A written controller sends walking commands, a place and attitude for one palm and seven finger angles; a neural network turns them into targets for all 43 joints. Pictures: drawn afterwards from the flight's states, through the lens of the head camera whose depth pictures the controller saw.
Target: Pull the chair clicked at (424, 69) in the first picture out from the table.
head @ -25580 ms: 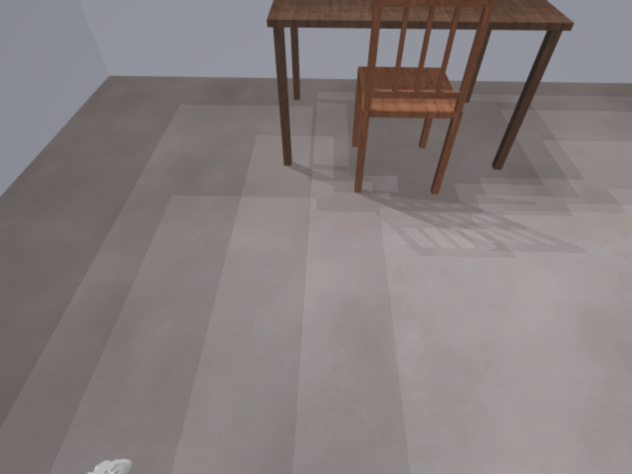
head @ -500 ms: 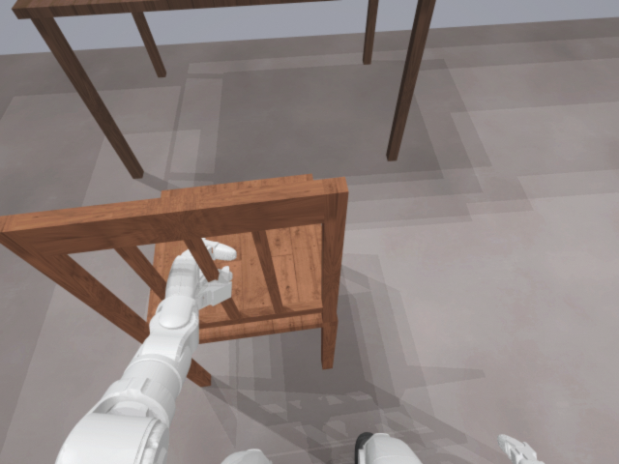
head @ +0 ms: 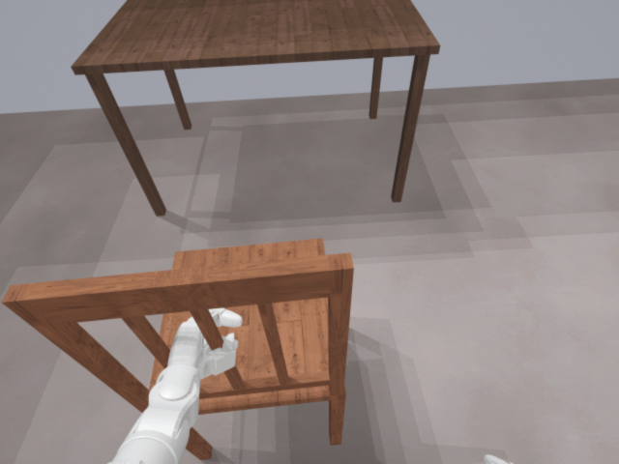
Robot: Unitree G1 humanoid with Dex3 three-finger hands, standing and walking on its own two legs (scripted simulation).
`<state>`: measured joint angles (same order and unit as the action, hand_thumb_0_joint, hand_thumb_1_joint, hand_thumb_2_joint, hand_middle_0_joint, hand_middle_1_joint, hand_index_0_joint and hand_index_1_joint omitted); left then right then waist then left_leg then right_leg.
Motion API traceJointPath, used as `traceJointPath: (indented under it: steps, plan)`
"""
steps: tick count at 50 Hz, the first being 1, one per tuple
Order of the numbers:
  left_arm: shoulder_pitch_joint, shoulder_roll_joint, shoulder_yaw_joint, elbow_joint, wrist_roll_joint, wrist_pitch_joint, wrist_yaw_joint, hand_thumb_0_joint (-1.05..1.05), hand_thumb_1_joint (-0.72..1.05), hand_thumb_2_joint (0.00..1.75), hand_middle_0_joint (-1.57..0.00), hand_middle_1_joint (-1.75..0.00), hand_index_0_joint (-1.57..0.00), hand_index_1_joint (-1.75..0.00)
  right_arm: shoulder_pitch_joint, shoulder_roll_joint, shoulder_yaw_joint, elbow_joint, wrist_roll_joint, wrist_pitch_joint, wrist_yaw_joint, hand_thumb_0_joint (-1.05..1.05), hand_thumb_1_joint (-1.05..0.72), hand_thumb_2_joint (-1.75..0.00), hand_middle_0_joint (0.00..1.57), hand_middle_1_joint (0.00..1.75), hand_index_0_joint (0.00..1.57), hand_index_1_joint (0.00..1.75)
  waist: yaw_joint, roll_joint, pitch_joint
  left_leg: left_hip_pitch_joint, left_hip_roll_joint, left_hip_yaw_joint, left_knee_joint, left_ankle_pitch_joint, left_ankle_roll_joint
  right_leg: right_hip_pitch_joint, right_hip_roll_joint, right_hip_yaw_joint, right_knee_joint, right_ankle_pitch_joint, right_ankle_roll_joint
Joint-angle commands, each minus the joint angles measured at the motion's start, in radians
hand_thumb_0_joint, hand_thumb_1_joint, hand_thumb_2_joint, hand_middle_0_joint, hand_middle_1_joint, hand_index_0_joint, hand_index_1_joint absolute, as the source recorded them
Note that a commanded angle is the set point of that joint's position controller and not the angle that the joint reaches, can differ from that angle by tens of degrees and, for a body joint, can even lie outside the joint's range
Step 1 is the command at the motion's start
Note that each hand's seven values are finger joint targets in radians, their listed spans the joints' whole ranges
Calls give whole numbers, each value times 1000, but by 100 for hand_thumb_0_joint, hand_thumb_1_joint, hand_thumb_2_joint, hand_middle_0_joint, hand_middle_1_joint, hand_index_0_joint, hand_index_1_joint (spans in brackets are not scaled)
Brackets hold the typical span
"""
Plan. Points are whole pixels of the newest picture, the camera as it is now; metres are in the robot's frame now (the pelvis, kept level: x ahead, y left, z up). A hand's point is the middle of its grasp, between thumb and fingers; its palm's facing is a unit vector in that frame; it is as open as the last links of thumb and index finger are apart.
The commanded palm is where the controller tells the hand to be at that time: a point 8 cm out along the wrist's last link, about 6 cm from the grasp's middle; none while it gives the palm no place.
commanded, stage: stop walking, hand still on the chair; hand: left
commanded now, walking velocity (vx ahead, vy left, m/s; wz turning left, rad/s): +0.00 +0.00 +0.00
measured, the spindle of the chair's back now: (220, 351) +0.30 +0.16 -0.09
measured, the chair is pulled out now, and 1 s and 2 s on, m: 0.80 0.80 0.80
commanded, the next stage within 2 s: open the thumb and straighten the fingers in 0.48 s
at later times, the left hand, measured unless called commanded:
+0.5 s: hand (227, 356) +0.28 +0.14 -0.06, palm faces -0.02 -0.98 -0.18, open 4.9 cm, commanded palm +0.26 +0.19 -0.04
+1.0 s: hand (221, 352) +0.29 +0.15 -0.06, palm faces +0.00 -0.99 -0.17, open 12.7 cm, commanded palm +0.27 +0.20 -0.04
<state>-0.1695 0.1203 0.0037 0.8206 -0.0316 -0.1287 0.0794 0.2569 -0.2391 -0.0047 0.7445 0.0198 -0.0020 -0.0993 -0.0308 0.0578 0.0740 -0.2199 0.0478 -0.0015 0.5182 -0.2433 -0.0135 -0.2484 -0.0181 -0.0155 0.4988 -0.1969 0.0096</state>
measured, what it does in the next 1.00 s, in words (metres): stands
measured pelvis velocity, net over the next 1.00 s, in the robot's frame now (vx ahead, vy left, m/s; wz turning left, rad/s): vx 0.04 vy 0.00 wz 0.02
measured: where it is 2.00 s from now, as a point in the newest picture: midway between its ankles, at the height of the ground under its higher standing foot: outside the picture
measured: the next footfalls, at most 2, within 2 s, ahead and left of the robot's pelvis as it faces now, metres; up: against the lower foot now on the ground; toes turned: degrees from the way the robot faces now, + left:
none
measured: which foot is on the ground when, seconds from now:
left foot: down 0.00-1.00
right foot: down 0.00-1.00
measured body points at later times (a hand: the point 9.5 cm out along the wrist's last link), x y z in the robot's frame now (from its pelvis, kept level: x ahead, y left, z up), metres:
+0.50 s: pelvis +0.02 +0.02 +0.00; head +0.03 +0.01 +0.45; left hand +0.28 +0.19 -0.04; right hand +0.15 -0.21 -0.11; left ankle +0.03 +0.14 -0.74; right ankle +0.05 -0.13 -0.74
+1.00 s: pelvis +0.04 +0.00 -0.02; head +0.08 -0.01 +0.42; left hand +0.28 +0.20 -0.05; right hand +0.18 -0.26 -0.12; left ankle +0.03 +0.14 -0.74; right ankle +0.05 -0.13 -0.74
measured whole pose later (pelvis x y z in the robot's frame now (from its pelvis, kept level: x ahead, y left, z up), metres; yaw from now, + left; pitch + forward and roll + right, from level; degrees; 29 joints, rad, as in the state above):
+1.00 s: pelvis +0.04 +0.00 -0.02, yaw +1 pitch +7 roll +0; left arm 0.13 0.19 -0.02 0.28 -0.08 0.04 0.03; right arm 0.23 -0.28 -0.02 0.61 0.05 -0.09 -0.07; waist -0.05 0.04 -0.05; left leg -0.49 0.03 -0.01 0.74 -0.38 -0.03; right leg -0.52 -0.04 -0.02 0.75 -0.35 0.02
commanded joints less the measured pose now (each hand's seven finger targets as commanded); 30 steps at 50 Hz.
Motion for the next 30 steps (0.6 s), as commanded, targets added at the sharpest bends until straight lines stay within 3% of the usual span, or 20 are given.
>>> traceJointPath:
  steps: [1, 5, 6, 8, 13, 22, 24, 26, 28, 29, 30]
  plan:
    - [-262, 177, 29, -228, 17, -67, 13, 0, 90, 90, -50, -145, -50, -145, -71, -97, -35, -133, 3, -41, -14, 0, -90, -90, 20, 30, 20, 30, 13, -114, -127, 50, 29, -47, -94, -36, 46, -18, -113, 130, -204, -250, -33]
    - [-200, 132, 5, -243, 22, -69, 15, 0, 90, 90, -50, -145, -50, -145, -90, -94, -32, -154, 0, -42, -11, 0, -90, -90, 20, 30, 20, 30, 26, -84, -154, 57, 53, -67, -125, 35, 51, 12, -80, 104, -145, -121, -26]
    - [-186, 142, 3, -259, 22, -69, 15, 0, 90, 90, -50, -145, -50, -145, -85, -100, -35, -149, 5, -43, -13, 0, -90, -90, 20, 30, 20, 30, 23, -44, -157, 62, 59, -68, -139, 61, 52, 21, -72, 91, -129, -79, -24]
    - [-161, 130, 0, -273, 26, -70, 18, 0, 90, 90, -50, -145, -50, -145, -94, -99, -33, -162, 1, -46, -10, 0, -90, -90, 20, 30, 20, 30, 32, -22, -185, 68, 73, -78, -146, 113, 52, 48, -63, 80, -97, -9, -23]
    - [-131, 120, -18, -326, 28, -66, 17, 0, 90, 90, -50, -145, -50, -145, -94, -101, -32, -175, 0, -48, -6, 0, -90, -90, 20, 30, 20, 30, 31, -28, -220, 96, 80, -70, -136, 221, 43, 81, -63, 65, -72, 108, -24]
    - [-95, 122, -21, -365, 23, -50, 19, 0, 90, 90, -50, -145, -50, -145, -101, -95, -26, -180, -2, -38, -8, 0, -90, -90, 20, 30, 20, 30, 25, -40, -228, 112, 74, -48, -131, 206, 36, 85, -74, 74, -87, 139, -27]
    - [-94, 117, -25, -368, 20, -47, 19, 0, 90, 90, -50, -145, -50, -145, -105, -93, -24, -185, -1, -33, -7, 0, -90, -90, 20, 30, 20, 30, 25, -67, -226, 108, 72, -48, -129, 199, 33, 88, -77, 74, -91, 140, -28]
    - [-90, 142, -14, -378, 17, -46, 20, 0, 90, 90, -50, -145, -50, -145, -100, -97, -27, -177, 2, -31, -11, 0, -90, -90, 20, 30, 20, 30, 22, -64, -220, 110, 68, -41, -129, 186, 36, 86, -80, 76, -102, 147, -28]
    - [-84, 122, -21, -369, 18, -43, 21, 0, 90, 90, -50, -145, -50, -145, -110, -93, -24, -183, 1, -27, -10, 0, -90, -90, 20, 30, 20, 30, 24, -62, -218, 107, 67, -41, -126, 171, 34, 79, -81, 83, -102, 127, -30]
    - [-52, 153, 13, -397, 18, -47, 26, 0, 90, 90, -50, -145, -50, -145, -110, -94, -28, -191, 0, -25, -10, 0, -90, -90, 20, 30, 20, 30, 27, -68, -221, 103, 67, -44, -126, 167, 34, 85, -82, 83, -106, 121, -31]
    - [40, 45, -75, -325, -37, -9, 2, 0, 78, 84, -50, -145, -50, -145, -103, -137, -29, -188, 49, -35, 22, 0, -90, -90, 20, 30, 20, 30, -50, -211, -191, -34, 20, -2, -102, 51, 20, 24, -53, -30, -56, 55, -12]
